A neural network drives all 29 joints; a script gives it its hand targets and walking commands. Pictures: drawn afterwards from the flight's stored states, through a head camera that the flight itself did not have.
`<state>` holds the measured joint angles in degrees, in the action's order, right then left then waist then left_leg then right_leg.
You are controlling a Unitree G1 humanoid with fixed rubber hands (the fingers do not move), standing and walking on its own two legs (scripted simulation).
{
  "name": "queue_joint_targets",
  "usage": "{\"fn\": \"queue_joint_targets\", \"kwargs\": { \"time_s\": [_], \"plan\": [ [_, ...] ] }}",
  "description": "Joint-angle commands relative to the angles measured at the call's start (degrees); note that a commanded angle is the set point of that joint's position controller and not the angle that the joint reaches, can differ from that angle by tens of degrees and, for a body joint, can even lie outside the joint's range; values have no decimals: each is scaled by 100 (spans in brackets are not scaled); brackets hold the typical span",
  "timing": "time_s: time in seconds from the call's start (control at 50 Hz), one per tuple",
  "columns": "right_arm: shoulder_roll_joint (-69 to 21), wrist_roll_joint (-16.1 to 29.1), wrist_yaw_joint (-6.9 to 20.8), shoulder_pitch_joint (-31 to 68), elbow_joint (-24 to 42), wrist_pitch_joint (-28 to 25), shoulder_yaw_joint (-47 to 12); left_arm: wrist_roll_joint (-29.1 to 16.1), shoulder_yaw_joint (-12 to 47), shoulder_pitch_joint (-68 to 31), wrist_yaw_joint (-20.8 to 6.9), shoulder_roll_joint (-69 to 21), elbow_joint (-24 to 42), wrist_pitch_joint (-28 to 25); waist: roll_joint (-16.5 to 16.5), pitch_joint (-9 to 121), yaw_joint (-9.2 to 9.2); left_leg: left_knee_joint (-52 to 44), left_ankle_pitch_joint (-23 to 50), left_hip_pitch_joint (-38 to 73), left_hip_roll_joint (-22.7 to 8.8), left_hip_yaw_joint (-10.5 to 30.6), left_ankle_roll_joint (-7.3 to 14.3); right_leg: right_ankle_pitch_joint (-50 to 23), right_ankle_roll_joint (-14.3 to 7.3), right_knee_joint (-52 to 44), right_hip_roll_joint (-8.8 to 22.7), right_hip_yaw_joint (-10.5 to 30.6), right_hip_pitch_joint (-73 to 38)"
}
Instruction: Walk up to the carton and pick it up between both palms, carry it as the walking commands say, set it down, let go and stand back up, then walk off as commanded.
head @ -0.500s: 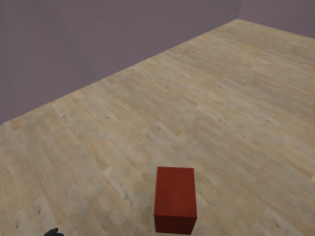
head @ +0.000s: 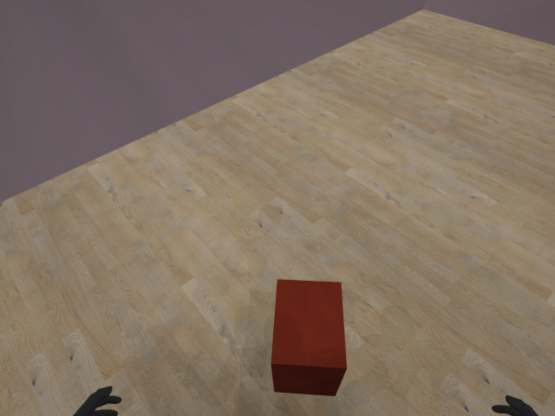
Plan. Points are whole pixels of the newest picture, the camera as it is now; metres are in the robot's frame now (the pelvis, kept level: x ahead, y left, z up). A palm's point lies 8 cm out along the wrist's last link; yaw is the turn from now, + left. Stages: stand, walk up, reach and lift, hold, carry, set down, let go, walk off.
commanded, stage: reach and lift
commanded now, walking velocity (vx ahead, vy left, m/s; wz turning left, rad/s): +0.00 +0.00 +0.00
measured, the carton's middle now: (306, 338) +0.48 -0.05 -0.60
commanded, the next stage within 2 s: none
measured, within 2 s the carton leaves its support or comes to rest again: neither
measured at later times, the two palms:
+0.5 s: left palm (146, 364) +0.25 +0.25 -0.11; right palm (479, 374) +0.24 -0.29 -0.11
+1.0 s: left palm (202, 296) +0.39 +0.19 -0.16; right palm (429, 307) +0.38 -0.27 -0.16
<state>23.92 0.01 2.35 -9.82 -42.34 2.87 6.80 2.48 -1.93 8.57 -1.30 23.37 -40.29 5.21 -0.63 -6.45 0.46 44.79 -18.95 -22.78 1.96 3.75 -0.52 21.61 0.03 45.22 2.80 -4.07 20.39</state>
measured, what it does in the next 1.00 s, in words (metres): stands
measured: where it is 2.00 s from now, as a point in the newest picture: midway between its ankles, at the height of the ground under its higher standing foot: outside the picture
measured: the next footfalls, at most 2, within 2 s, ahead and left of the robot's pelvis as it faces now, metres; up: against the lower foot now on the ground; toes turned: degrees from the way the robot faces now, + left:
none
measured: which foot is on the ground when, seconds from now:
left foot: down 0.00-1.00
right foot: down 0.00-1.00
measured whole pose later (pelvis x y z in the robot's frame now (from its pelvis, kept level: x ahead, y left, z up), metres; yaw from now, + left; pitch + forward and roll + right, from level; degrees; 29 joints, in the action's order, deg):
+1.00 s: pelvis -0.01 +0.00 -0.05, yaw -2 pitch +28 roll +0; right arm 20.5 0.0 2.5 40.0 -47.9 4.3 10.3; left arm -3.4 -3.8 -37.1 3.5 14.4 -37.2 6.7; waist -0.4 -6.6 0.5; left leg 56.5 -18.3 -66.3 1.1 2.6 -1.0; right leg 20.9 -0.2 57.9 2.0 -2.6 65.0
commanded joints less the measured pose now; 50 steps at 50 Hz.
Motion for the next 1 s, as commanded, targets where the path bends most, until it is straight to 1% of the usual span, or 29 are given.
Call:
{"fn": "queue_joint_targets", "kwargs": {
  "time_s": [0.0, 0.02, 0.04, 0.08, 0.12, 0.16, 0.24, 0.3, 0.36, 0.42, 0.48, 0.56, 0.7, 0.78, 0.84, 0.98],
  "plan": [
    [740, -403, 220, 1123, 1164, 268, 569, 212, -1160, -1023, -65, 617, 1397, 187, 206, -100, 71, -1098, -800, 696, 102, -748, -136, 1320, -122, -1598, -363, 19, 523],
    [807, -415, 202, 1036, 1233, 270, 556, 246, -1216, -946, -25, 565, 1504, 180, 176, 183, 5, -1144, -618, 800, 58, -705, -187, 1096, -101, -1517, -347, 54, 325],
    [740, -431, 192, 893, 1196, 214, 505, 290, -1266, -792, 10, 519, 1512, 135, 301, 265, 38, -1132, -322, 895, 94, -670, -230, 903, -96, -1516, -308, 101, 311],
    [548, -445, 174, 694, 938, 114, 472, 275, -1293, -736, 79, 461, 1601, 65, 257, 501, -45, -969, 53, 1096, 75, -597, -282, 665, -79, -1426, -260, 189, 528],
    [463, -397, 156, 777, 823, 101, 474, 187, -1265, -840, 108, 349, 1703, 44, 163, 489, -112, -852, 204, 940, 19, -536, -273, 440, -60, -1240, -253, 248, 607],
    [352, -332, 128, 964, 808, 75, 456, 108, -1196, -984, 119, 252, 1802, 8, 182, 590, -153, -710, 415, 747, -5, -509, -234, 89, -17, -1049, -263, 283, 565],
    [222, -144, 49, 1563, 930, -5, 371, -80, -1038, -1463, 157, 105, 1907, -61, 213, 1033, -148, -255, 914, 283, -26, -483, -135, -655, 77, -539, -306, 359, 501],
    [243, -78, -19, 1856, 959, -63, 384, -199, -1003, -1699, 213, 61, 1798, -110, 243, 1427, -120, 61, 1328, -77, -10, -459, -100, -1264, 138, -122, -331, 388, 546],
    [326, -52, -66, 2132, 924, -99, 459, -276, -960, -1879, 283, 21, 1629, -143, 265, 1850, -118, 313, 1640, -435, 18, -390, -99, -1691, 162, 216, -360, 413, 839],
    [397, -10, -95, 2523, 828, -77, 543, -340, -915, -2235, 335, -15, 1473, -128, 225, 2304, -118, 487, 1734, -741, 23, -356, -118, -1749, 176, 457, -410, 443, 1232],
    [444, 76, -72, 2906, 627, 25, 558, -414, -859, -2732, 360, -34, 1292, -44, 126, 2693, -134, 552, 1509, -935, 3, -357, -117, -1436, 151, 562, -448, 440, 1599],
    [480, 260, -31, 3501, 492, 133, 558, -472, -907, -3365, 399, -28, 1124, 70, 3, 3262, -67, 641, 1280, -1169, -18, -346, -90, -1148, 108, 619, -491, 458, 1914],
    [401, 542, -48, 4833, 508, 155, 586, -593, -892, -4536, 428, -115, 843, 114, 23, 3901, -14, 826, 1180, -1611, -5, -286, -37, -1170, 74, 748, -542, 529, 2333],
    [291, 652, -20, 5264, 279, 127, 524, -620, -969, -4930, 473, -195, 605, 115, 5, 4191, 15, 970, 1455, -1913, 13, -299, -57, -1486, 89, 897, -567, 516, 2582],
    [215, 672, -21, 5539, 97, 81, 526, -630, -1037, -5184, 508, -273, 455, 77, 10, 4498, 13, 1087, 1807, -2116, 44, -311, -59, -1885, 105, 1008, -589, 527, 2699],
    [115, 703, -85, 6411, -147, -181, 646, -687, -1127, -5974, 665, -480, 470, -176, -55, 5777, -83, 1428, 3270, -2289, 116, -240, -60, -3374, 92, 1335, -664, 601, 2953]
  ]
}}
